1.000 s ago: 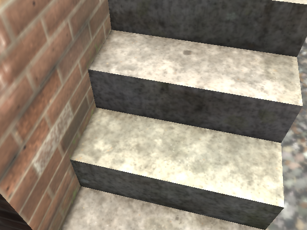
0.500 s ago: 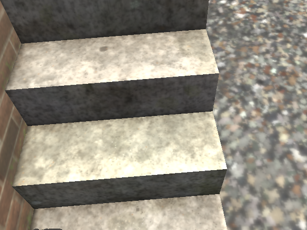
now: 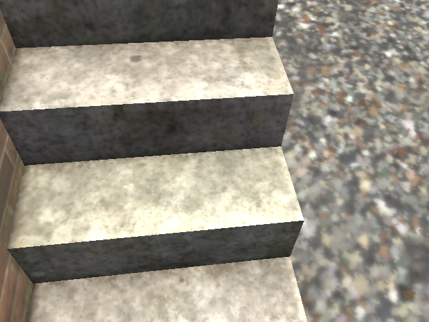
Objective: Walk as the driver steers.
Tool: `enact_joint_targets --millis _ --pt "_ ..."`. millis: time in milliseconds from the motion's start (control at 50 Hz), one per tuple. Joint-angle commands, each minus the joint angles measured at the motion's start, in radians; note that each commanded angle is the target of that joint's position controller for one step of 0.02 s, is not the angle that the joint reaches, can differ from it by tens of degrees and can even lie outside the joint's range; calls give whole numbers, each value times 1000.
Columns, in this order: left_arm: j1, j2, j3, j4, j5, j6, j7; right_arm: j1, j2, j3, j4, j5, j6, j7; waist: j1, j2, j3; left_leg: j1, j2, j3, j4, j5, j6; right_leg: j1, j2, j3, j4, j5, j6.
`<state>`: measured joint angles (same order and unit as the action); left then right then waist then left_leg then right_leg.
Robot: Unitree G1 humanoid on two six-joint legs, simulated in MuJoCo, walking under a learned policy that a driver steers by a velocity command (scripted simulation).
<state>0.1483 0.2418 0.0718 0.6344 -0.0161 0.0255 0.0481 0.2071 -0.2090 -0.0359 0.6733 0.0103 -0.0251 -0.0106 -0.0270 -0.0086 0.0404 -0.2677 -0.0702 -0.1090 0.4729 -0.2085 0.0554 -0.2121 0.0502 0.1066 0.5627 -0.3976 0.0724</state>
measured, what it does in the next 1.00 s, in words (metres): walks ahead: right foot, then left foot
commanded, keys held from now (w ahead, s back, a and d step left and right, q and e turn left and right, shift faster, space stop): q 0.22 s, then w+q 0.36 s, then w+e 0.30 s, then e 0.12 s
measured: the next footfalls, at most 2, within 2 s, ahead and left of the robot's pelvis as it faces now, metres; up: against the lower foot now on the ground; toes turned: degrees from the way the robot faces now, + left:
right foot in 0.06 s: +0.01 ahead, -0.12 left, +0.00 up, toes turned +8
left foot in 0.46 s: -0.02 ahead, +0.12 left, +0.00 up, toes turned +18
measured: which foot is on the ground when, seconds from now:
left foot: down 0.00-0.08, up 0.10-0.44, down 0.46-1.00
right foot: up 0.00-0.04, down 0.06-0.46, up 0.48-1.00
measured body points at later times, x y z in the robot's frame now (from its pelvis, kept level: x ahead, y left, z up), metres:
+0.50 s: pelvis -0.02 +0.03 -0.01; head +0.01 +0.06 +0.43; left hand +0.06 +0.34 -0.11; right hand +0.23 -0.17 -0.08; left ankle -0.06 +0.11 -0.74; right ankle -0.04 -0.12 -0.72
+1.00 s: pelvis +0.13 +0.04 -0.01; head +0.14 +0.09 +0.44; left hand +0.28 +0.28 -0.11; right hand +0.12 -0.22 -0.12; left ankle -0.06 +0.11 -0.74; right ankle +0.25 -0.09 -0.44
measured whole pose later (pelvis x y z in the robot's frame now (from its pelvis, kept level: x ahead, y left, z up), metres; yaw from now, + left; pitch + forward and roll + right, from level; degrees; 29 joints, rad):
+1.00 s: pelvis +0.13 +0.04 -0.01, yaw +15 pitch +2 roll -4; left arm 0.12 0.20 -0.02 0.54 -0.02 0.01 0.00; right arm 0.59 -0.17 0.00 0.82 -0.01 -0.02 -0.11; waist -0.05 -0.05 0.02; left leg 0.06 0.10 0.05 0.35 -0.45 -0.02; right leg -1.23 0.04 0.03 2.04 -0.50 0.09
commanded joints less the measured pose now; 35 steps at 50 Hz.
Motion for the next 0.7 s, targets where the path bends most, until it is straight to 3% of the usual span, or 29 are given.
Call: enact_joint_targets --millis 20,40,60,80,100,120,140,180,200,240,260,280,300,340,400,440,460,480,500,520,540,560,580,600,640,660,680,700 --pt "22 102 33 -55 8 -39 -6 -61 -207 -71 -94 18 -12 -9 41 178 -118 183 216 -362 -126 269 145 -27 38 -33 -191 132 -50" --pt "40 109 36 -50 15 -46 -10 -77 -196 -71 -104 23 -10 -17 56 142 -142 120 208 -355 -100 261 118 71 13 -28 -234 203 -68" --pt "74 126 42 -45 20 -49 -10 -90 -173 -65 -116 22 -9 -23 70 98 -184 -4 192 -327 -51 186 85 212 -55 5 -216 265 -96" --pt "79 180 54 -45 39 -45 -9 -110 -131 -53 -143 17 -12 -23 58 -79 -167 -190 118 -214 50 48 36 291 -167 114 -188 356 -175" --pt "48 181 56 -49 45 -46 -12 -107 -136 -51 -151 20 -10 -28 47 -263 -94 -316 -2 -56 216 -222 -34 248 -313 252 -273 508 -291" --pt "-16 135 43 -82 56 -55 -11 -69 -215 -83 -131 17 -4 -29 38 -248 -70 -338 4 5 516 -407 -97 177 -413 286 -286 675 -374" --pt "-54 109 30 -95 53 -58 -5 -4 -255 -103 -101 18 12 -26 6 -159 -84 -326 34 5 688 -396 -129 134 -397 219 -257 740 -368" --pt "-109 111 24 -99 22 -59 -4 45 -209 -96 -76 13 41 -22 -23 -63 -73 -339 55 21 782 -299 -171 104 -315 80 -206 761 -299" --pt "-98 124 24 -94 20 -55 -3 20 -176 -85 -87 11 45 -18 -6 -59 -68 -350 63 39 784 -263 -185 106 -297 47 -201 774 -296" --pt "-61 145 26 -86 30 -45 0 -45 -143 -67 -123 12 42 -10 31 -88 -79 -368 84 88 712 -214 -196 137 -280 7 -218 725 -309" --pt "-46 153 28 -85 33 -44 0 -76 -134 -60 -139 17 40 -6 51 -98 -89 -362 96 102 649 -208 -193 160 -283 1 -227 658 -314" --pt "-46 153 24 -89 41 -46 -7 -106 -131 -49 -151 8 41 -6 70 -100 -89 -325 103 117 556 -218 -186 153 -272 -19 -236 575 -314" --pt "-55 172 28 -93 36 -44 -11 -137 -122 -37 -169 -8 40 -6 77 -109 -91 -292 109 135 482 -220 -176 142 -272 -26 -250 515 -316" --pt "-51 215 41 -96 33 -33 -21 -142 -106 -16 -190 -13 38 -4 81 -126 -104 -218 109 164 372 -271 -150 128 -295 -27 -257 422 -322" --pt "-38 227 44 -89 20 -35 -31 -115 -145 -18 -196 -10 33 0 70 -126 -115 -150 93 178 199 -219 -93 135 -333 -11 -231 369 -301" --pt "-36 213 34 -67 -1 -57 -30 -4 -179 -36 -146 -14 19 10 7 -89 -131 39 36 210 -23 -95 -34 71 -288 -72 -117 356 -245" --pt "-34 165 17 -63 8 -72 -26 102 -216 -53 -111 -18 11 9 -33 -7 -181 236 65 132 -63 -83 6 -50 -226 -150 65 322 -190" --pt "-122 76 -17 -135 51 -92 -30 191 -328 -75 -109 -27 8 -2 -60 258 -184 460 320 -288 -109 56 141 -440 -102 -234 417 -84 -79" --pt "-168 113 -12 -160 49 -110 -34 244 -372 -87 -102 -39 -15 -2 -96 257 -209 444 482 -599 -216 32 331 -635 -17 -85 609 -252 -40" --pt "-163 172 4 -151 24 -115 -46 207 -300 -70 -98 -32 -28 -2 -80 135 -147 425 454 -524 -239 -69 318 -675 -76 -14 635 -179 -43" --pt "-175 188 8 -149 20 -113 -53 150 -256 -55 -104 -23 -33 -5 -46 117 -65 376 399 -430 -233 -33 269 -687 -95 -23 596 -73 -53" --pt "-183 179 5 -134 39 -110 -47 99 -241 -50 -110 -20 -29 -13 -25 66 -42 333 356 -346 -220 75 224 -664 -113 -31 554 18 -49" --pt "-176 174 5 -127 55 -110 -43 69 -227 -42 -115 -16 -28 -22 -2 66 -40 290 327 -292 -218 228 198 -612 -115 -32 516 90 -36" --pt "-158 150 -5 -110 61 -108 -51 42 -222 -36 -115 -23 -30 -34 19 70 -66 250 298 -211 -215 372 177 -550 -102 -59 513 168 -24" --pt "-119 101 -21 -67 53 -109 -60 57 -203 -26 -88 -28 -34 -42 20 74 -103 195 242 -74 -208 476 140 -458 -80 -117 413 269 -10" --pt "-82 104 -15 -66 56 -77 -72 65 -224 -33 -87 -25 -43 -52 16 5 -65 212 298 -112 -131 781 55 -491 -91 -79 434 249 -12" --pt "43 68 -24 -22 62 -37 -78 130 -233 -35 -44 -20 -34 -64 29 57 -175 297 346 -117 -61 938 29 -485 -77 -86 640 194 4" --pt "84 82 -20 -15 52 -14 -82 173 -239 -34 -28 -22 -29 -68 23 64 -198 309 366 -116 -49 902 41 -535 -73 -51 783 158 8"
Keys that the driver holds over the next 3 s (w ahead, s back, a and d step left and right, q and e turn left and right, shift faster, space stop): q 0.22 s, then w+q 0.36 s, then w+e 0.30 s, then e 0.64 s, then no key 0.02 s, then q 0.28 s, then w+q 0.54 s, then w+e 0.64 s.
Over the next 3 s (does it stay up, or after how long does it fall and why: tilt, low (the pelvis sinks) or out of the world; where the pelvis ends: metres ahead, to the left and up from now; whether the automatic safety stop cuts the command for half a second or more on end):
stays up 0.53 0.15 0.38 its command is cut before an obstacle after 2.4 s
